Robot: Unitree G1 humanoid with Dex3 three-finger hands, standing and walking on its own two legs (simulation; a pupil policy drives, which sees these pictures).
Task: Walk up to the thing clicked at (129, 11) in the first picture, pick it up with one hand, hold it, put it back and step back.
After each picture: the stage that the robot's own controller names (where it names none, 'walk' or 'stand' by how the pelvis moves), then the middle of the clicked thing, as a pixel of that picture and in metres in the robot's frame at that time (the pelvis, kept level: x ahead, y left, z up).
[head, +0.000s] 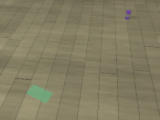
stand; (128, 14) +1.97 -0.64 -0.72
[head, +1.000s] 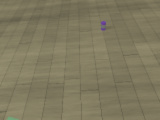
walk; (103, 25) +1.91 -0.13 -0.69
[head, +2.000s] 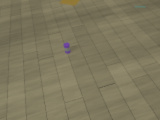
walk; (67, 48) +1.31 +0.28 -0.71
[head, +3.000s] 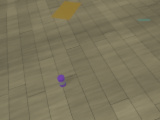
walk; (61, 80) +0.84 +0.29 -0.72
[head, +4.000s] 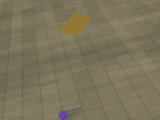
walk; (64, 117) +0.51 +0.25 -0.71
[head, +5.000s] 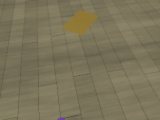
stand; out of the picture +0.42 +0.20 -0.70
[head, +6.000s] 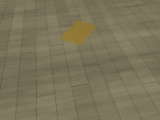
stand; out of the picture +0.39 +0.18 -0.72
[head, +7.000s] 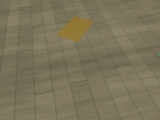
stand; out of the picture +0.38 +0.20 -0.72
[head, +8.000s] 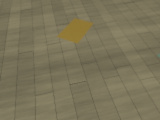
stand; out of the picture +0.40 +0.21 -0.73
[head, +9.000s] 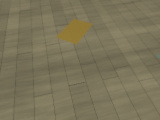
stand; out of the picture +0.39 +0.21 -0.73
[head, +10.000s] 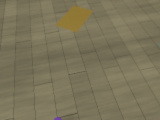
go down; out of the picture +0.40 +0.21 -0.72
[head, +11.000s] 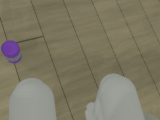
go down; (12, 52) +0.47 +0.25 -0.29
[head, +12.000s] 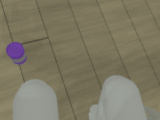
close in; (17, 54) +0.46 +0.25 -0.29
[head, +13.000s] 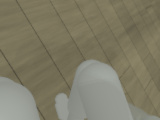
close in; out of the picture +0.44 +0.28 -0.22
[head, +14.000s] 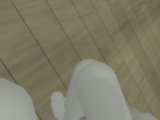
close; out of the picture +0.44 +0.29 -0.23
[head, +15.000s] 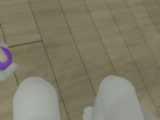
lift; (0, 63) +0.37 +0.27 -0.12
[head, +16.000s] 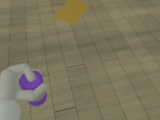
hold; (34, 89) +0.33 +0.18 +0.02
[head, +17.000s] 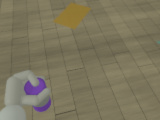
hold; (38, 95) +0.32 +0.17 -0.01
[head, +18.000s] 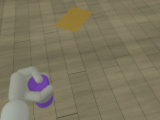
hold; (41, 91) +0.33 +0.17 +0.00
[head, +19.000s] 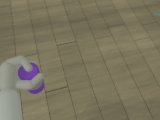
crouch; (32, 79) +0.38 +0.18 -0.07
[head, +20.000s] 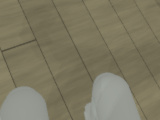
lower; out of the picture +0.50 +0.27 -0.10
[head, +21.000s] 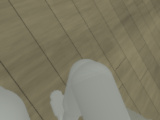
lower; out of the picture +0.44 +0.30 -0.23
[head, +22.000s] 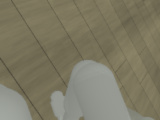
lower; out of the picture +0.44 +0.30 -0.23
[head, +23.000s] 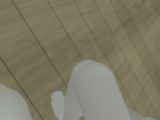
lower; out of the picture +0.44 +0.29 -0.23
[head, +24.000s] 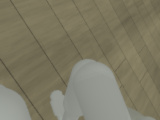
lower; out of the picture +0.44 +0.30 -0.23
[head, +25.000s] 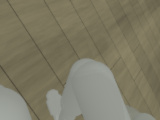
open; out of the picture +0.43 +0.28 -0.23
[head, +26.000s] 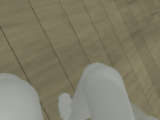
stand; out of the picture +0.43 +0.28 -0.24
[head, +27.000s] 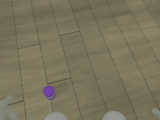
walk; (49, 93) +0.43 +0.20 -0.53
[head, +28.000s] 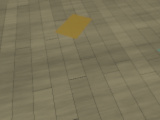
stand; out of the picture +0.40 +0.19 -0.66
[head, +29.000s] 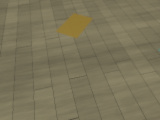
stand; out of the picture +0.40 +0.19 -0.67
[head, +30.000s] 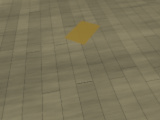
stand; out of the picture +0.42 +0.17 -0.72
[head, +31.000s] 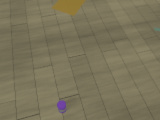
walk; (62, 106) +0.45 +0.13 -0.71
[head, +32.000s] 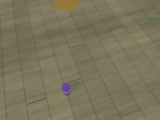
walk; (66, 89) +0.62 +0.18 -0.70
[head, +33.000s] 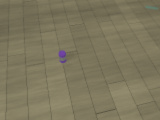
walk; (62, 56) +0.93 +0.21 -0.69
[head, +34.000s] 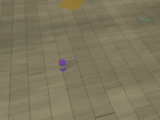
stand; (62, 65) +1.00 +0.22 -0.71
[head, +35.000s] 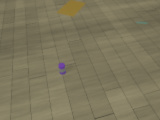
stand; (62, 68) +1.04 +0.24 -0.72
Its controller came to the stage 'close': yes
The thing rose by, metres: 0.70
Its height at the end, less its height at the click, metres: +0.00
